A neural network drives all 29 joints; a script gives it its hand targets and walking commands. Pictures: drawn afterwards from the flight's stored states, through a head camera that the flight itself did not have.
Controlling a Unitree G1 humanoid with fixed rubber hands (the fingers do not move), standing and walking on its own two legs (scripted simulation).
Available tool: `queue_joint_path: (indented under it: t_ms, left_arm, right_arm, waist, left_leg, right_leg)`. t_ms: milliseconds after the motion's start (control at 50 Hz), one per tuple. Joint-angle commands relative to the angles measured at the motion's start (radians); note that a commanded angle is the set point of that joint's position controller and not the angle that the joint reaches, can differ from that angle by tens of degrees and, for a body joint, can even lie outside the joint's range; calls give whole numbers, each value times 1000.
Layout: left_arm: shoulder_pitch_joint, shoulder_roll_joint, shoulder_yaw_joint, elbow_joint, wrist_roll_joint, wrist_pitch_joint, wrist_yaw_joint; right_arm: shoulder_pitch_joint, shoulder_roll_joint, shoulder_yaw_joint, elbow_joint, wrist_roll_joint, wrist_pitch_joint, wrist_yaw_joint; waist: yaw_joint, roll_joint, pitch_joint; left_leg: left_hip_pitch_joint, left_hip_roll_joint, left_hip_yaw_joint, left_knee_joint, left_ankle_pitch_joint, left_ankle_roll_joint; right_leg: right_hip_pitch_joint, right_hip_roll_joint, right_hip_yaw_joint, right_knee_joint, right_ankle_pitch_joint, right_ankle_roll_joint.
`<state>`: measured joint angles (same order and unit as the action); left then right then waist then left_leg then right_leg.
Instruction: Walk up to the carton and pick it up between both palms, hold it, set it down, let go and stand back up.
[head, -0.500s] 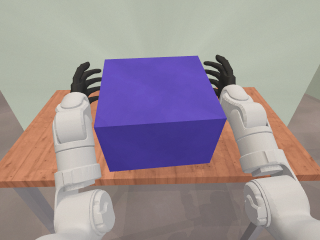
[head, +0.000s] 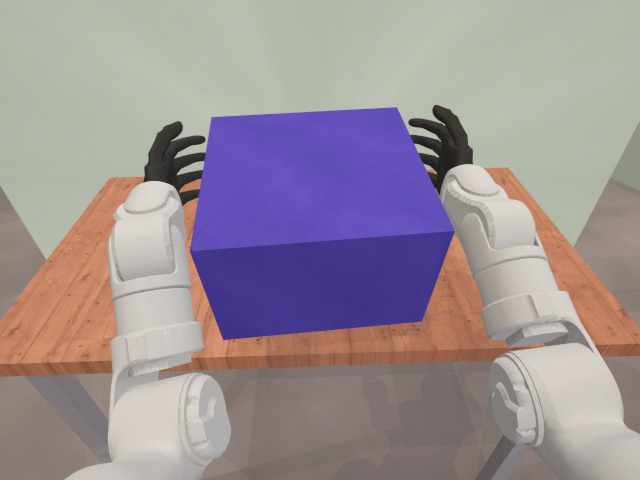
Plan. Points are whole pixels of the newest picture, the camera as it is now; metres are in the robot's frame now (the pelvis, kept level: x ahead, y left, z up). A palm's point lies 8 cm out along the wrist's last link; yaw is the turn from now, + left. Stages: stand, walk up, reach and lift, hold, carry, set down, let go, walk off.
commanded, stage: hold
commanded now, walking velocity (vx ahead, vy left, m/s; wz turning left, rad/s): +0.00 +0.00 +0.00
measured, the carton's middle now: (314, 217) +0.37 +0.00 +0.19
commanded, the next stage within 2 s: none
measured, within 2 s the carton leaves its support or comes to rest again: neither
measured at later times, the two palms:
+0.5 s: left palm (164, 195) +0.37 +0.17 +0.24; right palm (451, 175) +0.37 -0.16 +0.24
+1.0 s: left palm (155, 193) +0.36 +0.17 +0.25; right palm (450, 171) +0.37 -0.15 +0.25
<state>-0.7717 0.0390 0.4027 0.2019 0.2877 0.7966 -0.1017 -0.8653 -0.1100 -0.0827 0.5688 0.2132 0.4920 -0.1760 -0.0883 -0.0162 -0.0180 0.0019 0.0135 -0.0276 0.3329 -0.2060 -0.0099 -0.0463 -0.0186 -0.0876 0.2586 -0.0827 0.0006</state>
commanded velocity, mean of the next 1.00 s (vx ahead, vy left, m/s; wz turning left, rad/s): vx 0.00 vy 0.00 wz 0.00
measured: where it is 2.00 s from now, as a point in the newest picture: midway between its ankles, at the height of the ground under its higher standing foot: outside the picture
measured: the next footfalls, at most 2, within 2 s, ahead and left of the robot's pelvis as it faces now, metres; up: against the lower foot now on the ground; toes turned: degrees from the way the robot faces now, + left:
none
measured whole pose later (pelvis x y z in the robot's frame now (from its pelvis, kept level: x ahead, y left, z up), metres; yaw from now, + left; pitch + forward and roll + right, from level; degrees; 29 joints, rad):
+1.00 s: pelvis +0.00 +0.00 +0.00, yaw +0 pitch -9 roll -1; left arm -0.76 0.04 0.40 0.17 0.29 0.82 -0.10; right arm -0.85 -0.09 -0.10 0.55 0.19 0.50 -0.17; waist -0.08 -0.02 -0.02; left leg 0.02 0.02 -0.03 0.35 -0.22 -0.01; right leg -0.03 -0.01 -0.09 0.27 -0.09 0.00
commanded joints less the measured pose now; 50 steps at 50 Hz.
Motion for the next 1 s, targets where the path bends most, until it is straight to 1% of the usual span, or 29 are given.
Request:
queue_joint_path:
  t_ms: [0,100,120,180,200,220,260,340,360,420,460,520,560,600,640,660,680,700,740,780,880,980]
  left_arm:
    - [-678,-496,-460,-98,-173,-49,-136]
    - [-660,-498,-470,-133,-174,-44,-131]
    - [-653,-498,-476,-137,-175,-42,-131]
    - [-649,-491,-466,-128,-169,-37,-135]
    - [-647,-498,-477,-139,-175,-38,-136]
    - [-644,-496,-476,-145,-173,-36,-134]
    - [-637,-499,-488,-164,-177,-35,-133]
    - [-627,-501,-497,-186,-175,-28,-130]
    - [-625,-500,-496,-194,-175,-26,-130]
    - [-620,-499,-494,-178,-172,-20,-132]
    - [-619,-500,-486,-162,-166,-18,-133]
    - [-626,-508,-497,-190,-173,-19,-130]
    - [-631,-501,-493,-174,-174,-19,-131]
    - [-630,-503,-487,-163,-171,-21,-131]
    - [-631,-507,-490,-158,-172,-24,-130]
    - [-638,-502,-481,-153,-168,-24,-130]
    - [-628,-502,-504,-244,-180,-28,-116]
    - [-617,-479,-506,-210,-176,-21,-109]
    - [-612,-485,-484,-181,-161,-10,-116]
    - [-624,-486,-477,-163,-151,-3,-128]
    - [-666,-489,-481,-132,-161,-15,-134]
    - [-681,-486,-464,-95,-158,-27,-138]
  right_arm:
    - [-701,597,352,-252,129,-32,110]
    - [-683,587,370,-279,144,-28,105]
    - [-685,585,372,-291,146,-29,105]
    - [-675,583,364,-277,138,-21,105]
    - [-678,588,368,-298,140,-25,103]
    - [-673,580,370,-295,146,-22,103]
    - [-667,579,378,-317,152,-22,100]
    - [-644,565,375,-315,154,-16,103]
    - [-643,566,378,-318,156,-15,103]
    - [-640,556,370,-311,150,-10,105]
    - [-652,559,367,-305,144,-11,108]
    - [-642,561,370,-305,150,-13,111]
    - [-652,557,365,-302,145,-12,111]
    - [-660,562,367,-304,144,-14,113]
    - [-662,564,364,-300,142,-17,113]
    - [-665,563,364,-289,142,-16,114]
    - [-671,611,431,-365,160,-27,114]
    - [-652,579,414,-351,158,-19,113]
    - [-643,570,394,-306,142,-13,113]
    - [-657,573,368,-288,122,-16,119]
    - [-686,597,344,-272,100,-20,117]
    - [-698,608,333,-246,87,-23,114]
  waist:
    - [-2,36,-359]
    - [-4,38,-377]
    - [-4,37,-376]
    - [-6,30,-341]
    - [-11,32,-356]
    - [-8,40,-358]
    - [-13,45,-370]
    - [-16,59,-355]
    - [-15,53,-359]
    - [-19,55,-333]
    - [-12,48,-321]
    - [-16,61,-347]
    - [-19,50,-343]
    - [-11,48,-341]
    - [-13,51,-340]
    - [-8,48,-336]
    - [32,46,-439]
    - [9,46,-398]
    - [10,39,-326]
    - [9,43,-299]
    - [-7,49,-310]
    - [-7,47,-311]
  left_leg:
    - [-218,-75,36,-95,154,-19]
    - [-190,-75,36,-76,219,-28]
    - [-188,-75,35,-75,221,-28]
    - [-201,-75,37,-87,189,-24]
    - [-196,-75,37,-81,206,-26]
    - [-187,-74,35,-76,224,-31]
    - [-174,-75,34,-66,250,-36]
    - [-163,-71,33,-65,275,-46]
    - [-161,-71,33,-64,280,-45]
    - [-168,-69,35,-70,259,-45]
    - [-178,-67,36,-77,239,-40]
    - [-166,-64,35,-69,273,-48]
    - [-168,-66,35,-71,259,-46]
    - [-180,-68,36,-74,245,-40]
    - [-184,-66,37,-77,238,-40]
    - [-188,-67,38,-80,227,-38]
    - [-148,-61,43,-42,344,-36]
    - [-133,-64,46,-27,368,-42]
    - [-165,-62,53,-59,277,-34]
    - [-194,-58,55,-81,210,-28]
    - [-208,-65,53,-83,162,-24]
    - [-226,-67,50,-90,132,-19]
  right_leg:
    - [359,71,47,35,120,19]
    - [370,78,45,41,167,19]
    - [367,78,44,40,172,20]
    - [357,75,46,34,151,21]
    - [368,76,47,38,174,20]
    - [372,78,47,42,183,18]
    - [372,79,45,43,202,19]
    - [362,84,42,45,199,14]
    - [365,85,42,44,200,15]
    - [355,83,43,38,179,13]
    - [349,83,43,36,157,11]
    - [361,85,44,43,181,9]
    - [355,84,43,39,177,12]
    - [356,83,44,38,169,11]
    - [355,84,45,39,163,9]
    - [356,83,45,37,150,9]
    - [392,95,30,58,201,8]
    - [363,97,32,47,200,9]
    - [330,91,31,33,110,10]
    - [333,83,33,28,64,7]
    - [338,73,34,30,73,12]
    - [346,70,32,32,64,14]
